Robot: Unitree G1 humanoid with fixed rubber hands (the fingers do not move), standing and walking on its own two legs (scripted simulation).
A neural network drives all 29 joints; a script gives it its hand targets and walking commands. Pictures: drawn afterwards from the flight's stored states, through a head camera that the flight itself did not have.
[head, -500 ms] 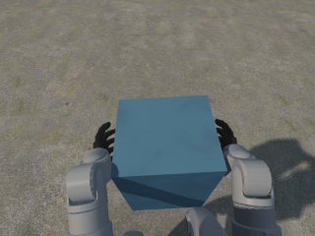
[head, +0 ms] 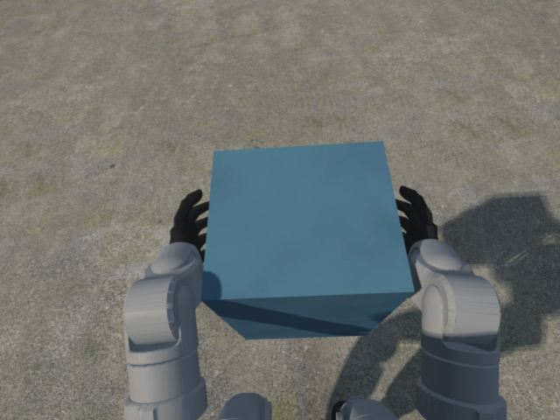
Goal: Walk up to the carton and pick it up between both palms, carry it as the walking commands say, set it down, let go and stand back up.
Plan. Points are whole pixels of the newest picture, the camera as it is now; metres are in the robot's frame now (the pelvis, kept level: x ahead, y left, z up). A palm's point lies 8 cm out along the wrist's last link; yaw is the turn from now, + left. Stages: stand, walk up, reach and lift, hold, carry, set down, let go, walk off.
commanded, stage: carry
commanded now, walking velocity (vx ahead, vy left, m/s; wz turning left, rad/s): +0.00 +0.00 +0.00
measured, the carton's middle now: (302, 258) +0.31 -0.02 +0.04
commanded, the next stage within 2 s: none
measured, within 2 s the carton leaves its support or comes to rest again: neither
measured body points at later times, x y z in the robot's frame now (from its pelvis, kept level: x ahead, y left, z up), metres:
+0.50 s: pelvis -0.25 +0.03 +0.00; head -0.30 +0.04 +0.45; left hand +0.04 +0.18 +0.09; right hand +0.04 -0.11 +0.11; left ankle -0.19 +0.14 -0.73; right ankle -0.31 -0.10 -0.73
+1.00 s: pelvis -0.39 +0.04 +0.00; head -0.42 +0.07 +0.44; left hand -0.12 +0.20 +0.05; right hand -0.11 -0.08 +0.07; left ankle -0.31 +0.12 -0.73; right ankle -0.32 -0.10 -0.73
